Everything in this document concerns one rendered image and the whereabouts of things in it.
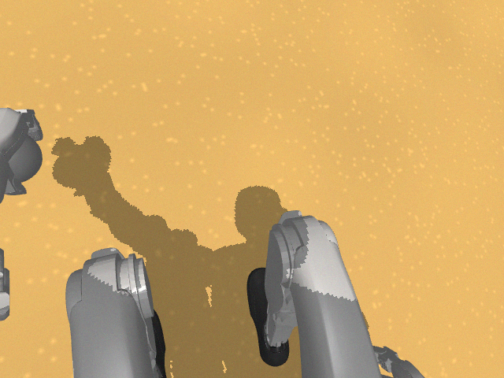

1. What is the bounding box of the right robot hand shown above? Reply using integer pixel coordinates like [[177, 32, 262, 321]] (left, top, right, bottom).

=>
[[373, 346, 424, 378]]

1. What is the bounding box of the left robot hand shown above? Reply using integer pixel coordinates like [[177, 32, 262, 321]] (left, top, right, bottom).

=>
[[0, 108, 43, 195]]

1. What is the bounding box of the ball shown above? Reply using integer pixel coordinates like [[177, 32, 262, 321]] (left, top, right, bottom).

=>
[[8, 135, 43, 183]]

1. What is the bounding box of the right robot foot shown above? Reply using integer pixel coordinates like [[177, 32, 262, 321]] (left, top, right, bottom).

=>
[[246, 268, 289, 367]]

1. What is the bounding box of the left robot foot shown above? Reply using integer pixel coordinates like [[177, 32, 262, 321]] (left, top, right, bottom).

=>
[[151, 310, 167, 378]]

